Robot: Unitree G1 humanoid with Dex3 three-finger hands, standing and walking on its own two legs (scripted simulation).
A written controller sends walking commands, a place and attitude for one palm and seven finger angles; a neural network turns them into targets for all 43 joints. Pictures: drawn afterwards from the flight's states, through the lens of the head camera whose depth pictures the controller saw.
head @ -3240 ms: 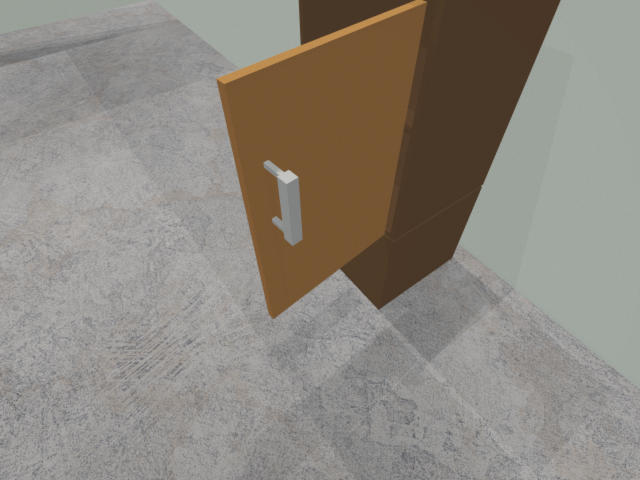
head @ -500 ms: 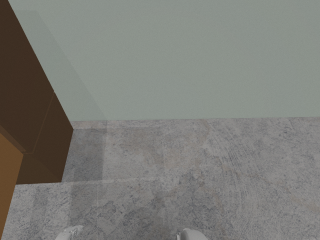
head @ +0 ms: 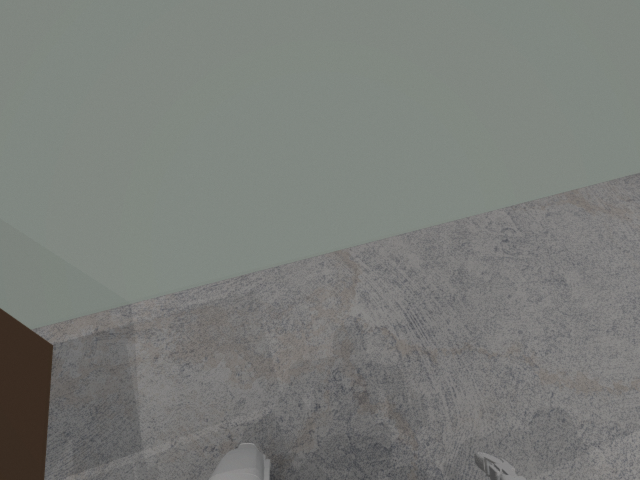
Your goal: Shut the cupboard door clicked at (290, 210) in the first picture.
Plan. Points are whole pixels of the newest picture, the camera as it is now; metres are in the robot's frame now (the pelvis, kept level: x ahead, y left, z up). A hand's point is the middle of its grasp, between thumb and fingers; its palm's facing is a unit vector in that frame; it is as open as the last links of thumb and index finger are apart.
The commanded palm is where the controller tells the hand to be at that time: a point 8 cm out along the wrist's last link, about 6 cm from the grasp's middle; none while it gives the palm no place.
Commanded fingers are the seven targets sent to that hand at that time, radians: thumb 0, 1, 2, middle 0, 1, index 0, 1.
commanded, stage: walk to a spot facing it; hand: left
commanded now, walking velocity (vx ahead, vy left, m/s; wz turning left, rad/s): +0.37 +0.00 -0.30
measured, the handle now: out of the picture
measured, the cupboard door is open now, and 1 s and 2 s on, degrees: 96 96 96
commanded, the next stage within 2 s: turn to face it in 0.60 s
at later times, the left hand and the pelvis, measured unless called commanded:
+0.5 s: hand (264, 306) +0.40 +0.13 -0.17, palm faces -0.23 -0.94 -0.23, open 7.4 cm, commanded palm none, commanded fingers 0.00 0.90 0.90 -0.20 -0.30 -0.20 -0.30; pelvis +0.24 -0.05 -0.03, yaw -11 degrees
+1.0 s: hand (287, 275) +0.49 +0.09 -0.20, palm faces -0.09 -0.98 -0.17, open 7.3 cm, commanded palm none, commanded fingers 0.00 0.90 0.90 -0.20 -0.30 -0.20 -0.30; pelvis +0.44 -0.08 -0.02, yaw -7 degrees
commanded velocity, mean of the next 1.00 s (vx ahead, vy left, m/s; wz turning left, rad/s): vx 0.22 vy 0.00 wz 0.01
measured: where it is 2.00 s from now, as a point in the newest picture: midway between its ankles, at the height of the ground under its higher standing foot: (383, 362)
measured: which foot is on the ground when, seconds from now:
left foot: up 0.00-0.04, down 0.06-0.46, up 0.48-0.86, down 0.88-1.00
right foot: down 0.00-0.06, up 0.08-0.46, down 0.48-0.90, up 0.92-1.00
